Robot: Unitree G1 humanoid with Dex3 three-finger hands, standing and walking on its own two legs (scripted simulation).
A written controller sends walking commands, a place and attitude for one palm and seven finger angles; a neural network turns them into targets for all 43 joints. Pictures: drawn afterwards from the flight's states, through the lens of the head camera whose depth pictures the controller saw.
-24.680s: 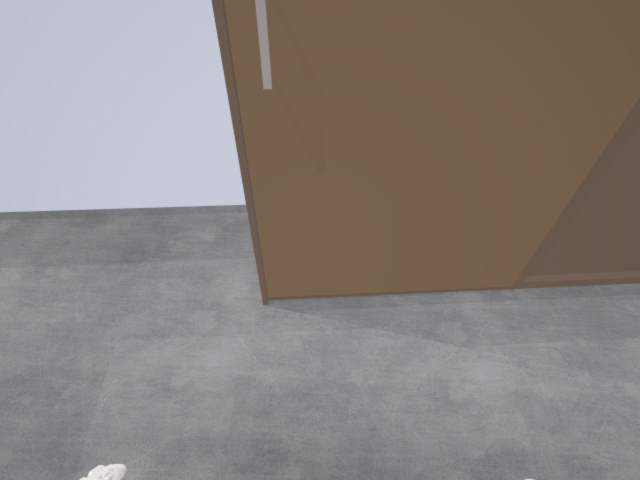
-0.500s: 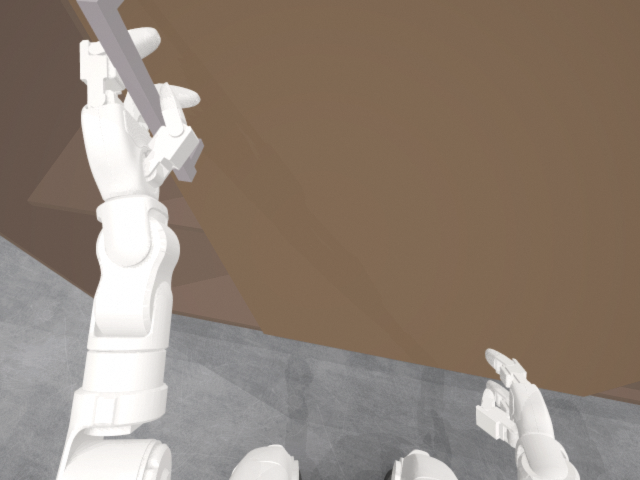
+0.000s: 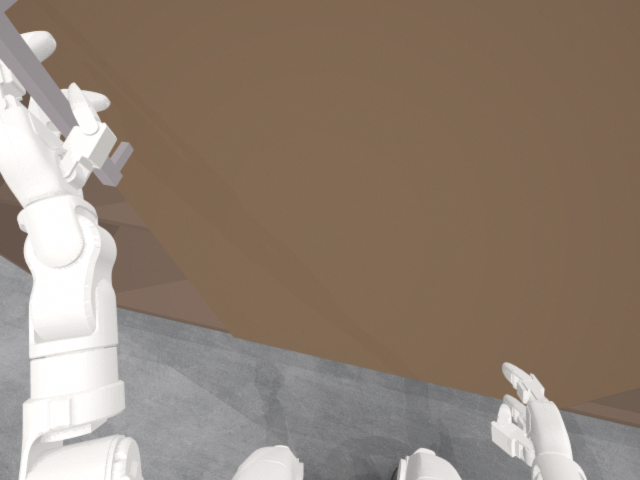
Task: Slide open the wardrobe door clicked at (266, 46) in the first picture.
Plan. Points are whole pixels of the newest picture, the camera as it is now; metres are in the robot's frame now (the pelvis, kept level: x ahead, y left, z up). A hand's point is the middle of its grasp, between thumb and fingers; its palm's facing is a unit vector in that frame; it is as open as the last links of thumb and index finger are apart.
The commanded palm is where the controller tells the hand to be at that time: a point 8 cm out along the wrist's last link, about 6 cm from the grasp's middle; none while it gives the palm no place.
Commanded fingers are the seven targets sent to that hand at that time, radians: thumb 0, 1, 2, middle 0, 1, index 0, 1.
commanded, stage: step sideways, sliding the door along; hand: left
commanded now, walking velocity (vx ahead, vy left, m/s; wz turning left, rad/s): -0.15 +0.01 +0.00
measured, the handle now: (70, 98) +0.41 +0.30 +0.22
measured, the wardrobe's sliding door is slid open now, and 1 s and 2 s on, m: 0.55 0.55 0.55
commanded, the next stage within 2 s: stop walking and hold the door there in 0.02 s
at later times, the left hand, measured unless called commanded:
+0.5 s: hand (87, 133) +0.37 +0.27 +0.21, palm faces +0.53 -0.81 -0.26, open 6.5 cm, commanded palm +0.33 +0.29 +0.19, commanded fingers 0.00 0.90 0.90 -0.45 -1.40 -0.45 -1.40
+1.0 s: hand (87, 138) +0.37 +0.27 +0.21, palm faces +0.39 -0.90 -0.18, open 6.6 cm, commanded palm +0.33 +0.29 +0.19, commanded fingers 0.00 0.90 0.90 -0.45 -1.40 -0.45 -1.40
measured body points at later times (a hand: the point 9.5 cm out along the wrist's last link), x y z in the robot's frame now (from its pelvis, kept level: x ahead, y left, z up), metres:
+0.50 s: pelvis +0.02 -0.01 +0.01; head +0.04 -0.04 +0.46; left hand +0.34 +0.31 +0.22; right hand +0.20 -0.27 -0.08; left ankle +0.04 +0.13 -0.68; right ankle +0.05 -0.11 -0.72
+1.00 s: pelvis -0.02 +0.04 +0.01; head -0.03 +0.03 +0.46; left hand +0.34 +0.31 +0.22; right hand +0.07 -0.21 -0.10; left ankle +0.07 +0.14 -0.72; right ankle -0.01 -0.09 -0.72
